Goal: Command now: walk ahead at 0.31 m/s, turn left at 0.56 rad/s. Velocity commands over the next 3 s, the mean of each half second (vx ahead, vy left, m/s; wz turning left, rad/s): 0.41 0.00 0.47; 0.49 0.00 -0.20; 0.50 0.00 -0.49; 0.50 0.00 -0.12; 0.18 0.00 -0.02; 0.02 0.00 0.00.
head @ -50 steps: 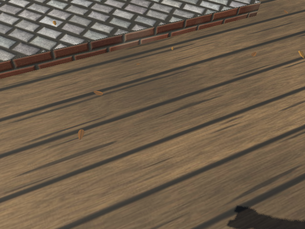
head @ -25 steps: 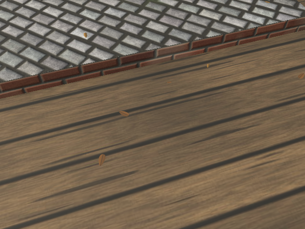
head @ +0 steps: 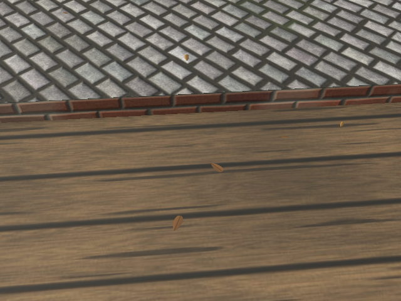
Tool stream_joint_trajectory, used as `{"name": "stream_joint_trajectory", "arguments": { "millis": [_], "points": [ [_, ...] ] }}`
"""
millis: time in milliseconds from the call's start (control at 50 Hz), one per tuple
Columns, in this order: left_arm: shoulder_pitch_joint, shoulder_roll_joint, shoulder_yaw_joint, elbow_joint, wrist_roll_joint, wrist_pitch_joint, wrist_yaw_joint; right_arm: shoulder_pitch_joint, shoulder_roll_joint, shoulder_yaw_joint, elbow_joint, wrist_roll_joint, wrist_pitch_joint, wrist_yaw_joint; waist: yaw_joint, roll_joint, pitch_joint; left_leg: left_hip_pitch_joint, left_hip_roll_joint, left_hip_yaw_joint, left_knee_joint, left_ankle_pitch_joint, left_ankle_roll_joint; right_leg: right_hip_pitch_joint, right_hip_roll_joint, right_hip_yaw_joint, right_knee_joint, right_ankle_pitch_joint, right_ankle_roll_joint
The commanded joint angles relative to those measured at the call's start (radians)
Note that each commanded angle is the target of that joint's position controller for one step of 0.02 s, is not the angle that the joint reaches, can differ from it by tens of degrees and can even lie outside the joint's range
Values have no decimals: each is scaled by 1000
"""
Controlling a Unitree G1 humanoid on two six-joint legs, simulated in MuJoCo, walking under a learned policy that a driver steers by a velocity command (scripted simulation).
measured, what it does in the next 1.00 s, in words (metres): walks ahead: right foot, then left foot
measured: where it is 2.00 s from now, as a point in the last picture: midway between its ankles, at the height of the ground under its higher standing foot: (181, 179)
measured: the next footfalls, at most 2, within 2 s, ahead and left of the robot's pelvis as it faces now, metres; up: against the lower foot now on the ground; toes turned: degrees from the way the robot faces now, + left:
right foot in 0.08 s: +0.04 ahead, -0.12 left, +0.00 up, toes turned +6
left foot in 0.52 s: +0.27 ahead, +0.16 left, +0.00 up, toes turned +18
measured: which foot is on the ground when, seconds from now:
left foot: down 0.00-0.06, up 0.08-0.50, down 0.52-1.00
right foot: up 0.00-0.06, down 0.08-0.54, up 0.56-1.00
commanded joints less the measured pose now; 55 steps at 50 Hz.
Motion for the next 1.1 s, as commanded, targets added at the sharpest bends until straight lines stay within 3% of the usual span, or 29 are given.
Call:
{"name": "stream_joint_trajectory", "arguments": {
  "millis": [20, 40, 60, 80, 100, 120, 160, 220, 300, 360, 440, 480, 500, 520, 540, 560, 580, 620, 640, 660, 720, 820, 900, 960, 1000, 1040, 1060, 1080, 1100],
  "points": [
    [67, 74, 14, -53, -14, -35, 4, -78, -163, -44, -81, 1, -8, 8, 66, 116, -20, -93, 212, -347, -202, -498, 114, 167, 52, -31, -174, -29, -42],
    [154, 69, 14, -29, -20, -41, 11, -130, -153, -45, -97, 4, -3, 8, 124, 100, -1, -191, 168, -320, -166, -516, 74, 309, 60, -50, -328, 50, -64],
    [261, 100, 23, 1, -16, -48, 26, -173, -122, -39, -121, 4, -5, 2, 176, 54, 27, -339, 91, -251, -78, -541, -3, 475, 25, -41, -475, 67, -82],
    [275, 186, 39, 3, -10, -55, 43, -109, -29, -19, -122, 20, -13, -3, 140, -202, 6, -453, -2, -78, 274, -523, -41, 555, -238, 228, -588, -154, -101],
    [174, 265, 53, -42, 18, -55, 48, -127, -29, -12, -150, 12, -27, -2, 104, -231, 44, -572, -41, 12, 452, -372, -56, 439, -444, 569, -693, -352, -186],
    [115, 222, 49, -46, 23, -58, 44, -152, -96, -21, -155, -11, -35, 9, 56, -109, 95, -538, 64, -29, 533, -259, -50, 322, -435, 539, -691, -383, -211],
    [42, 146, 31, -64, 1, -78, 25, -69, -113, -29, -109, -14, -39, 38, 4, -106, 95, -481, 77, 1, 616, -142, -74, 298, -310, 323, -682, -192, -167],
    [125, 121, 26, -41, -2, -99, 12, -85, -86, -19, -108, -21, -28, 60, 39, -122, 86, -498, 109, 54, 717, -68, -91, 326, -243, 119, -666, 38, -150],
    [256, 107, 26, 5, 6, -109, -8, -209, -57, -1, -147, -18, -27, 71, 103, -112, 110, -546, 124, 69, 622, -26, -104, 395, -241, 25, -644, 243, -168],
    [275, 113, 24, 28, 4, -113, -14, -285, -39, 16, -170, -19, -34, 76, 116, -134, 124, -466, 122, 122, 430, 1, -98, 393, -235, -45, -628, 411, -169],
    [332, 131, 25, 78, -3, -103, -9, -364, -22, 38, -200, -22, -43, 78, 129, -166, 124, -295, 113, 251, 220, -78, -41, 413, -260, -93, -577, 638, -172],
    [333, 155, 26, 101, -6, -96, -6, -272, -41, 31, -172, -23, -52, 60, 68, -173, 66, -124, 56, 288, 166, -133, 11, 435, -273, -118, -431, 1028, -166],
    [326, 163, 25, 110, -12, -92, -4, -127, -58, 22, -123, -25, -63, 48, -8, -154, -17, 50, 25, 293, 100, -96, 39, 422, -257, -149, -266, 1147, -150],
    [314, 153, 19, 106, -21, -90, -2, 42, -97, 6, -65, -35, -76, 32, -83, -130, -123, 316, 66, 236, 79, -52, 66, 288, -231, -176, -66, 1031, -129],
    [312, 66, -6, 48, -41, -94, -14, 191, -198, -20, -42, -55, -81, 13, -129, 41, -278, 649, 351, -120, 44, -251, 146, -37, -151, -202, 267, 587, -89],
    [329, 61, 1, 34, -37, -98, -18, 222, -252, -32, -23, -21, -74, 8, -96, 186, -376, 712, 559, -544, -89, -121, 220, -218, -5, -121, 532, -70, -74],
    [237, 130, 23, 23, -26, -94, -14, 146, -229, -28, -25, -2, -71, 2, -85, 68, -245, 604, 514, -397, -78, -4, 201, -286, -58, -9, 586, -6, -93],
    [211, 70, 11, 32, -30, -100, -23, 18, -101, 9, -24, -7, -85, 0, -8, 17, -41, 331, 420, -134, -135, 116, 124, -240, -115, 1, 460, 95, -107],
    [227, 62, 13, 43, -11, -84, -25, -13, -68, 21, -19, -3, -95, -2, 23, 46, 2, 246, 380, -61, -169, 123, 90, -198, -125, -1, 409, 112, -102],
    [266, 42, 11, 66, 2, -66, -31, -29, -48, 28, -15, -2, -104, -3, 45, 63, 16, 196, 356, -5, -198, 116, 74, -157, -122, -3, 389, 129, -95],
    [232, 28, 17, 56, 5, -42, -50, 10, -59, 28, 15, 5, -131, -5, 61, 72, 53, 168, 345, 79, -262, 166, 73, -202, -111, -11, 363, 203, -87],
    [34, 11, 9, -14, 4, -46, -64, 48, -40, 38, 45, 4, -145, -10, 42, 56, 113, 185, 313, 228, -288, 276, 54, -298, -104, -46, 148, 411, -76],
    [-111, -2, -9, -74, 7, -50, -79, 108, -69, 37, 78, 8, -147, -25, 8, 39, 129, 262, 339, 291, -278, 402, 37, -246, -79, -135, -66, 478, -103],
    [-108, 19, -4, -89, 10, -48, -75, 127, -102, 33, 96, 2, -135, -38, 26, 48, 90, 392, 362, 333, -152, 736, 13, -185, -18, -188, -131, 377, -153],
    [-9, 48, 9, -68, 13, -45, -66, 118, -133, 26, 97, -6, -119, -47, 74, 80, 15, 439, 372, 358, 51, 990, 4, -68, 50, -220, -135, 256, -198],
    [232, 114, 43, 1, 26, -55, -52, 100, -154, 20, 78, -5, -102, -44, 185, 42, -119, 293, 351, 372, 462, 795, -11, 260, 72, -155, -249, 222, -263],
    [311, 229, 78, 8, 32, -51, -34, 127, -85, 36, 32, 7, -107, -32, 186, -120, -222, -4, 262, 384, 830, 248, -48, 529, -182, 196, -268, 155, -362],
    [262, 281, 90, -11, 4, -43, -37, 113, -67, 34, -28, 15, -116, -15, 128, -238, -302, -331, 52, 217, 1099, -428, -83, 695, -370, 718, -420, 244, -506],
    [235, 249, 85, -6, -18, -36, -32, -5, -100, 31, -49, 1, -126, -10, 147, -76, -198, -439, 132, 83, 1089, -324, -70, 633, -333, 598, -459, 235, -462]
  ]
}}
Over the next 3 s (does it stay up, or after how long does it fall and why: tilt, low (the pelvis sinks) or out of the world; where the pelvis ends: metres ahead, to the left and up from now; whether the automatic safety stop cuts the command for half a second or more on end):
stays up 1.11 0.05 0.00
